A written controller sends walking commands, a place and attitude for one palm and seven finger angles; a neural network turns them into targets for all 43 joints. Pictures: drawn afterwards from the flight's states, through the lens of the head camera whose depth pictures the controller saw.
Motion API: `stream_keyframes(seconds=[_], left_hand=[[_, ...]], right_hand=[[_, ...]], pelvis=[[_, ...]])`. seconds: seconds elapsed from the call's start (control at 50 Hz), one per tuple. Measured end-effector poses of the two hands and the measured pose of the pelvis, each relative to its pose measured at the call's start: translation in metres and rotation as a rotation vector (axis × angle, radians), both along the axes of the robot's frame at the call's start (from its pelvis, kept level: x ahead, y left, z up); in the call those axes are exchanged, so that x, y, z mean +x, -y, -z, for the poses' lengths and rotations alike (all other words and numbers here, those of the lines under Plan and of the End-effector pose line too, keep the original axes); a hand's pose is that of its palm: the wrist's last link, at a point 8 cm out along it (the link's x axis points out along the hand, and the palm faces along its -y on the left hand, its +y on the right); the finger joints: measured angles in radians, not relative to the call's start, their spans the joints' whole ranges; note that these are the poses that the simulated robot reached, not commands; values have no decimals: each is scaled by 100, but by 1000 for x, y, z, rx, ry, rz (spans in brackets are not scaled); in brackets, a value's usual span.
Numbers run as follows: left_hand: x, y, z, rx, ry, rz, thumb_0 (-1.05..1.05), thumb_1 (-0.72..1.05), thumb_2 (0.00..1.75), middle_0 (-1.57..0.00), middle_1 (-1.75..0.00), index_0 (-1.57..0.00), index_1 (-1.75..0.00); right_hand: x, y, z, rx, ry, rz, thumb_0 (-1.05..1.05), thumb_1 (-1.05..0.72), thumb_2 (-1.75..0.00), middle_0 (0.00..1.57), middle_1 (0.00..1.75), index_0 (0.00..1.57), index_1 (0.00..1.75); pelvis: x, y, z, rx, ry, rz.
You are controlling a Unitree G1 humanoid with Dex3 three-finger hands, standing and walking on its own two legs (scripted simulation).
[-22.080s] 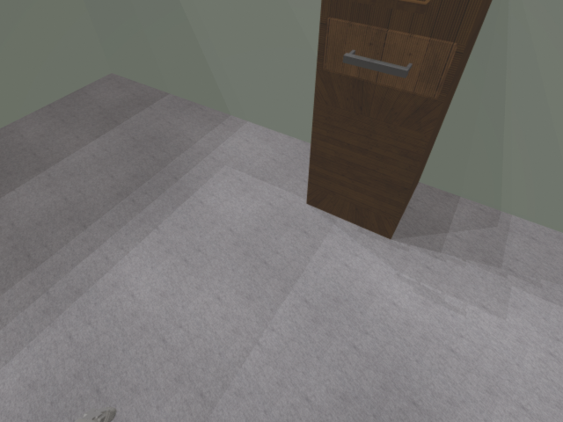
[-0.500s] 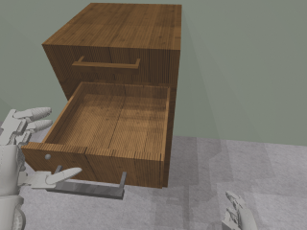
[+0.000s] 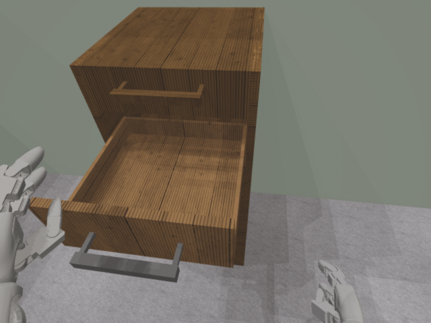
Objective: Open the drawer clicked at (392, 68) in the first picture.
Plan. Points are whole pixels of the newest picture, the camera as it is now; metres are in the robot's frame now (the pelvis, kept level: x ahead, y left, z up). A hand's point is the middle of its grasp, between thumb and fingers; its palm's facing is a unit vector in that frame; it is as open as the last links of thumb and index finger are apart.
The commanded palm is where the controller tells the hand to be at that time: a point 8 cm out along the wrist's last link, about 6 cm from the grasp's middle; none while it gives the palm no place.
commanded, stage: draw the hand back to the body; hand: left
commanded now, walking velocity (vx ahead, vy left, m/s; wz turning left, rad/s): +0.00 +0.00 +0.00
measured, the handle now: (129, 254) +0.23 +0.20 +0.01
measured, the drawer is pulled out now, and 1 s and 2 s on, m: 0.30 0.30 0.30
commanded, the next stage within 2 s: step back with the hand held close in 0.12 s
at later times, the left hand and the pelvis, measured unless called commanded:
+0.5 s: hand (60, 236) +0.18 +0.23 +0.17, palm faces +0.31 -0.81 -0.50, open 7.4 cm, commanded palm +0.11 +0.28 +0.20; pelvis -0.03 +0.00 +0.00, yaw +0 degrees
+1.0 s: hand (4, 305) +0.09 +0.24 +0.18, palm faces +0.43 -0.80 -0.42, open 7.4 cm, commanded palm +0.03 +0.28 +0.20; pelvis -0.10 +0.00 -0.02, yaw +0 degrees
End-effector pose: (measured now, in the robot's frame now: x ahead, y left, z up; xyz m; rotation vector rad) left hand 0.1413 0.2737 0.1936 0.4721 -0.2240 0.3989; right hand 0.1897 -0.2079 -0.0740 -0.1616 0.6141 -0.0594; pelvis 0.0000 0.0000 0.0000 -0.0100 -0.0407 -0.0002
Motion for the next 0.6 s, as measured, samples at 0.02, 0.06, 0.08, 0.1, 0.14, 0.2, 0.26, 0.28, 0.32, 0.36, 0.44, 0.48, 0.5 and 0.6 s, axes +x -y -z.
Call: stream_keyframes(seconds=[0.02, 0.06, 0.08, 0.1, 0.14, 0.2, 0.26, 0.28, 0.32, 0.36, 0.44, 0.48, 0.5, 0.6], left_hand=[[-1, 1, 0, 0, 1, 1, 1, 74, 84, -22, -39, -22, -39], [-1, 3, -1, 2, 4, 4, 1, 78, 85, -22, -36, -22, -36], [-2, 3, -2, 3, 6, 5, 1, 80, 86, -22, -35, -22, -35], [-2, 4, -2, 4, 6, 5, 1, 82, 87, -22, -34, -22, -34], [-3, 4, -2, 6, 7, 5, 1, 84, 88, -22, -33, -21, -33], [-3, 5, -2, 8, 6, 4, 1, 86, 89, -21, -31, -21, -32], [-4, 6, -2, 16, 4, 6, 1, 87, 89, -21, -31, -21, -31], [-3, 5, -4, 31, 8, 7, 1, 87, 89, -21, -31, -21, -31], [-2, 4, -6, 55, 16, 14, 1, 88, 90, -21, -30, -21, -30], [1, 4, -5, 68, 14, 32, 1, 88, 90, -21, -30, -21, -30], [3, 5, 0, 84, -16, 86, 1, 88, 90, -21, -30, -21, -30], [1, 4, 2, 97, -35, 110, 1, 88, 90, -21, -30, -21, -30], [0, 3, 2, 105, -41, 120, 1, 88, 90, -21, -30, -21, -30], [-14, -3, -3, 155, -34, 139, 2, 88, 90, -22, -30, -21, -30]], right_hand=[[0, 0, 0, 1, 1, -1, 1, -90, -89, 20, 30, 20, 30], [-2, 1, 0, 2, 1, -1, 1, -90, -89, 20, 30, 20, 30], [-2, 2, 1, 3, 0, 1, 1, -90, -89, 20, 30, 20, 30], [-3, 2, 1, 4, -1, 2, 1, -90, -89, 20, 30, 20, 30], [-5, 4, 2, 4, -5, 6, 1, -90, -89, 20, 30, 20, 30], [-9, 7, 3, 3, -11, 13, 1, -90, -89, 20, 30, 20, 30], [-13, 11, 4, 0, -19, 20, 1, -90, -89, 20, 30, 20, 30], [-15, 13, 4, -4, -25, 24, 1, -90, -89, 20, 30, 20, 30], [-20, 18, 5, -12, -43, 36, 1, -90, -89, 20, 30, 20, 30], [-27, 22, 5, -27, -63, 52, 1, -90, -89, 20, 30, 20, 30], [-44, 31, 6, -54, -103, 101, 1, -90, -89, 20, 30, 20, 30], [-52, 34, 5, -66, -118, 125, 1, -90, -89, 20, 30, 20, 30], [-56, 35, 5, -71, -123, 135, 1, -90, -89, 20, 30, 20, 30], [-72, 32, 3, -87, -129, 149, 1, -90, -89, 20, 30, 20, 30]], pelvis=[[0, 0, 0, 0, 0, 0], [-1, 1, 0, 0, 2, -1], [-1, 1, 0, 1, 3, -1], [-2, 2, 0, 1, 3, -1], [-3, 3, 0, 2, 4, -1], [-4, 5, 0, 2, 5, 0], [-6, 7, 0, 0, 2, -1], [-7, 7, 0, -3, -4, -4], [-10, 7, 1, -8, -20, -8], [-13, 6, 1, -10, -34, -6], [-20, 0, 2, -4, -53, 1], [-24, -3, 2, -1, -60, 4], [-26, -4, 3, 1, -63, 5], [-39, -8, 5, 7, -70, 5]])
